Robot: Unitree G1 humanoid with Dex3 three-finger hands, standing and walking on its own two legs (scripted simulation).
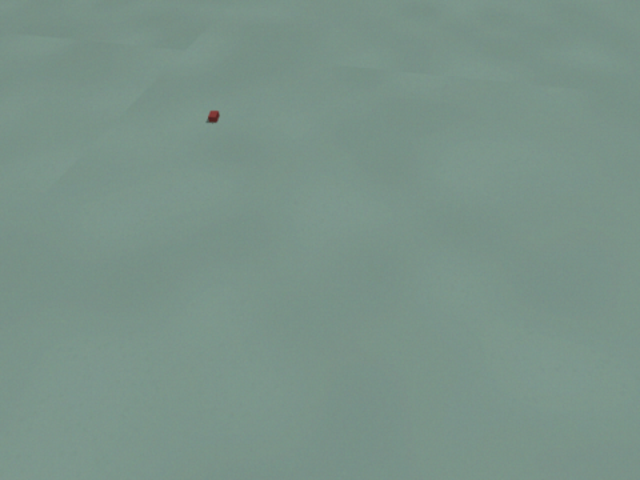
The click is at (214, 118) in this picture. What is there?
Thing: small brick
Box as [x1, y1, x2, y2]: [208, 111, 219, 121]
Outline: 210,111 208,116 209,121 216,121 219,115 218,111
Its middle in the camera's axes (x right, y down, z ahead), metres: -0.60 -0.72 +2.21
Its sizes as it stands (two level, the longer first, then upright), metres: 0.064 0.044 0.031
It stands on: the floor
